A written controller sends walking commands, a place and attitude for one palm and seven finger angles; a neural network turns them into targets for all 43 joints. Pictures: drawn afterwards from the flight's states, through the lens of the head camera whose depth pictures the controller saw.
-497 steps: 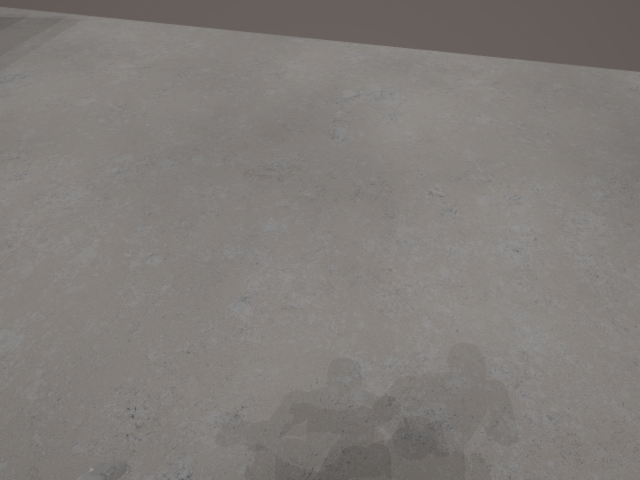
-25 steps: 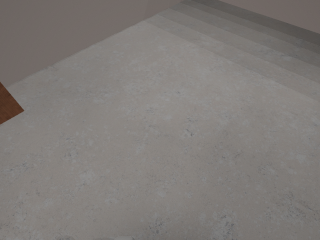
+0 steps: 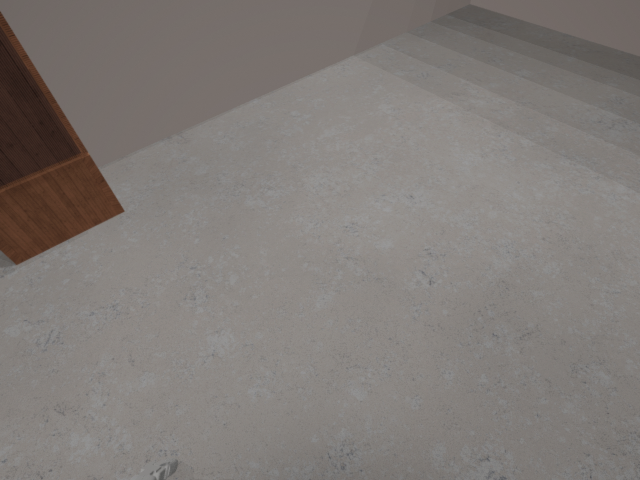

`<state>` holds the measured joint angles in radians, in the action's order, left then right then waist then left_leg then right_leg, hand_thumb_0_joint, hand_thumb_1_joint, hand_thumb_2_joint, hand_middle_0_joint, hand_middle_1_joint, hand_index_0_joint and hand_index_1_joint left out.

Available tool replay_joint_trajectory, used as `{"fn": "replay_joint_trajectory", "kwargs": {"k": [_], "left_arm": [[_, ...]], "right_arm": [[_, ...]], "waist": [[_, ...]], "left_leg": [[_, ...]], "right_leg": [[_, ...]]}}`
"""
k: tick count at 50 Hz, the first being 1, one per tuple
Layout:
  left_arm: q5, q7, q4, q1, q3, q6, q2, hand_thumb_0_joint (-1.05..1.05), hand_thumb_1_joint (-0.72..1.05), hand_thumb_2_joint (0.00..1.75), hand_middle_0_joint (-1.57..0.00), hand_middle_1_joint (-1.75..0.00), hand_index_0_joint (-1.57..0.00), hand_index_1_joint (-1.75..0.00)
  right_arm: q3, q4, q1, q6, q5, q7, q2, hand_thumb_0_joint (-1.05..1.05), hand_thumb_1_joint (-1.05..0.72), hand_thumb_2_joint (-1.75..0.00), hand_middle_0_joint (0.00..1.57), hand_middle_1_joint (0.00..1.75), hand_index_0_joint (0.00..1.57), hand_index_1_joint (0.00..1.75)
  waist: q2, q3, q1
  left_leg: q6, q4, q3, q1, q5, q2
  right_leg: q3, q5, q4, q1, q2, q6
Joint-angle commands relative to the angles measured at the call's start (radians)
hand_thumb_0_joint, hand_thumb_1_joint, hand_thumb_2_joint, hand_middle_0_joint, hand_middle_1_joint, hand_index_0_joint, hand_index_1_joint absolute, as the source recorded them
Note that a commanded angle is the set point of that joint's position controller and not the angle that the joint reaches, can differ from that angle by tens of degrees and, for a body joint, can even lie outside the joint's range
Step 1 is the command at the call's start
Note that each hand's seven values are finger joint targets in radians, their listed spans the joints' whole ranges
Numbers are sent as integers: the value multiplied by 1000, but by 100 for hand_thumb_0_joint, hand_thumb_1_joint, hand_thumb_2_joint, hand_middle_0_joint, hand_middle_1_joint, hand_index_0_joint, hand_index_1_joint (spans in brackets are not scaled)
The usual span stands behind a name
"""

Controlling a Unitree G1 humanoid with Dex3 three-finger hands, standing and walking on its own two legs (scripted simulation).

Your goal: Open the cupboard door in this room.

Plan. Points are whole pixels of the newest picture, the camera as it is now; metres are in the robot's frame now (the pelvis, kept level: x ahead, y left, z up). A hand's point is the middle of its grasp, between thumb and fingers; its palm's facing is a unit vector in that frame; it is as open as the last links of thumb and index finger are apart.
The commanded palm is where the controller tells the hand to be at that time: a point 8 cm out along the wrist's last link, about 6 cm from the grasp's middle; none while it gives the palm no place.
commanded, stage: turn or walk to find it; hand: left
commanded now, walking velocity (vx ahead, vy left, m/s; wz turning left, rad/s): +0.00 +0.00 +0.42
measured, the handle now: out of the picture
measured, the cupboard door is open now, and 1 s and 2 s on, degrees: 0 0 0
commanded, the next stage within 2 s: stand and wait in 0.68 s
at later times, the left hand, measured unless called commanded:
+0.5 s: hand out of the picture -0.07 +0.24 -0.18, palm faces +0.28 -0.93 -0.24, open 7.4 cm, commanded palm none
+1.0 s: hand out of the picture -0.07 +0.17 -0.14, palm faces +0.39 -0.89 -0.24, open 7.4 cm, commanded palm none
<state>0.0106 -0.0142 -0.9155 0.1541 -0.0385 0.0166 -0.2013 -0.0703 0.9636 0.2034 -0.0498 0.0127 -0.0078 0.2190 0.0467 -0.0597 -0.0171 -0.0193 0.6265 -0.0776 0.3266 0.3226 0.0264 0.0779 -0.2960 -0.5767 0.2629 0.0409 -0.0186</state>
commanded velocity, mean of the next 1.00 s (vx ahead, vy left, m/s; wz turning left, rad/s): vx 0.00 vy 0.00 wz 0.35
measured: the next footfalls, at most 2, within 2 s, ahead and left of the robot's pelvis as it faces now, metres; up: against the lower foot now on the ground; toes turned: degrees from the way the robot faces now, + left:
left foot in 0.42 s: -0.03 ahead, +0.14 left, +0.00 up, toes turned +16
right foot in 0.84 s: +0.03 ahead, -0.10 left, +0.00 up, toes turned +15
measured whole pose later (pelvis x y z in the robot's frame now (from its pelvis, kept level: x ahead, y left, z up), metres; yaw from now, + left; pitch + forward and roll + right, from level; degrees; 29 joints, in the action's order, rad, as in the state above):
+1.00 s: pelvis -0.07 -0.02 +0.01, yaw +22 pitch -3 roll +2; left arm 0.02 -0.02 -0.98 0.21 -0.02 0.02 -0.15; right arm -0.08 1.02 0.23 -0.07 0.01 -0.01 0.22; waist 0.04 -0.05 -0.01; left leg -0.02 0.98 -0.03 0.41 0.42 0.01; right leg 0.11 -0.25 -0.51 0.22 0.06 0.03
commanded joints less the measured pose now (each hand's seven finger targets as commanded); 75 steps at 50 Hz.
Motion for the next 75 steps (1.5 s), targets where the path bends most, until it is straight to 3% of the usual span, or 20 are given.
{"fn": "replay_joint_trajectory", "kwargs": {"k": [1,5,14,18,19,21,27,34,39,40,42,43,49,56,60,61,63,65,69,75], "left_arm": [[9,-23,61,77,-60,-24,-221,0,90,90,-20,-30,-20,-30],[11,-22,83,-6,-38,-28,-152,0,90,90,-20,-30,-20,-30],[22,-18,9,140,-57,-20,-214,0,90,90,-20,-30,-20,-30],[13,-15,-4,104,-61,-10,-217,0,90,90,-20,-30,-20,-30],[5,-13,1,101,-60,-3,-197,0,90,90,-20,-30,-20,-30],[3,-4,63,56,-31,10,-101,0,90,90,-20,-30,-20,-30],[4,5,5,48,-37,17,-114,0,90,90,-20,-30,-20,-30],[-2,-3,38,7,-27,13,-95,0,90,90,-20,-30,-20,-30],[-2,-11,-6,120,-19,-6,-84,0,90,90,-20,-30,-20,-30],[1,-14,-22,150,-19,-15,-102,0,90,90,-20,-30,-20,-30],[15,-21,-12,126,-33,-28,-219,0,90,90,-20,-30,-20,-30],[11,-22,-4,120,-43,-28,-222,0,90,90,-20,-30,-20,-30],[12,-21,15,21,-36,-23,-156,0,90,90,-20,-30,-20,-30],[22,-22,-20,127,-61,-17,-203,0,90,90,-20,-30,-20,-30],[11,-18,-22,108,-62,-8,-208,0,90,90,-20,-30,-20,-30],[3,-16,-16,98,-58,-1,-190,0,90,90,-20,-30,-20,-30],[2,-3,50,34,-33,12,-97,0,90,90,-20,-30,-20,-30],[6,-8,46,-57,-41,32,-121,0,90,90,-20,-30,-20,-30],[4,5,4,22,-40,20,-114,0,90,90,-20,-30,-20,-30],[10,26,42,-44,-30,-5,-104,0,90,90,-20,-30,-20,-30]], "right_arm": [[-41,-99,-49,0,7,1,117,0,-90,-90,20,30,20,30],[-34,-43,37,-11,11,-14,88,0,-90,-90,20,30,20,30],[-7,-64,-76,6,-3,-8,62,0,-90,-90,20,30,20,30],[-3,-41,13,21,-6,-2,70,0,-90,-90,20,30,20,30],[-10,-35,51,32,-3,-3,99,0,-90,-90,20,30,20,30],[-42,-40,102,35,7,5,263,0,-90,-90,20,30,20,30],[-15,-54,-22,46,6,26,175,0,-90,-90,20,30,20,30],[-30,-53,17,33,12,20,182,0,-90,-90,20,30,20,30],[-25,-49,-12,32,8,19,151,0,-90,-90,20,30,20,30],[-20,-45,-14,35,1,17,125,0,-90,-90,20,30,20,30],[3,-69,-7,32,-7,12,36,0,-90,-90,20,30,20,30],[-10,-72,-29,12,3,15,77,0,-90,-90,20,30,20,30],[-21,2,44,-7,4,-1,67,0,-90,-90,20,30,20,30],[-7,-27,-36,9,-4,0,47,0,-90,-90,20,30,20,30],[-3,-7,45,22,-6,5,53,0,-90,-90,20,30,20,30],[-7,0,83,30,-5,3,79,0,-90,-90,20,30,20,30],[-40,-20,114,34,8,6,233,0,-90,-90,20,30,20,30],[-33,-10,80,32,11,23,202,0,-90,-90,20,30,20,30],[-18,-39,-8,44,9,27,172,0,-90,-90,20,30,20,30],[-30,-26,84,52,15,18,185,0,-90,-90,20,30,20,30]], "waist": [[-270,23,44],[-206,6,-9],[-229,57,74],[-214,110,21],[-129,127,-4],[252,96,-40],[112,63,10],[113,78,-15],[89,109,36],[42,113,52],[-293,55,43],[-328,47,60],[-198,-18,6],[-229,55,71],[-211,113,25],[-143,132,-1],[244,69,-33],[204,-3,-38],[97,43,9],[115,43,-41]], "left_leg": [[1,522,-26,226,203,-18],[-30,589,36,192,41,-46],[-37,201,131,95,163,-54],[-20,-94,171,-92,-6,-44],[-4,-226,132,-203,-123,-76],[191,-329,-290,-283,-505,-436],[169,-306,-110,-191,-455,-263],[189,-284,-185,-192,-455,-262],[144,-224,-179,-87,-363,-208],[102,-172,-141,-31,-277,-167],[0,70,30,156,154,11],[4,209,-1,123,225,-20],[-15,462,52,113,78,-43],[-25,191,115,85,185,-54],[-14,-109,160,-96,10,-37],[1,-224,124,-202,-95,-63],[162,-366,-294,-239,-325,-408],[186,-397,-276,-83,-199,-361],[171,-329,-145,-154,-358,-257],[198,-387,-267,-225,57,-266]], "right_leg": [[-359,94,340,-26,389,178],[-110,121,301,-2,268,117],[-73,384,216,-157,329,168],[4,372,92,-111,308,102],[45,292,-9,-27,275,51],[76,-330,-356,300,85,-55],[-42,-119,-494,263,66,-59],[-40,-157,-265,173,26,-62],[-9,26,73,-72,-6,-41],[-35,104,192,-162,30,-35],[-367,119,324,-169,351,117],[-408,39,369,-43,391,177],[-139,83,324,19,261,136],[-127,275,241,-142,318,176],[-44,339,111,-104,296,107],[4,255,28,-23,264,56],[76,-277,-326,296,76,-52],[-49,-221,-488,291,83,-43],[-50,-113,-475,260,60,-57],[-30,-156,-300,278,29,-57]]}}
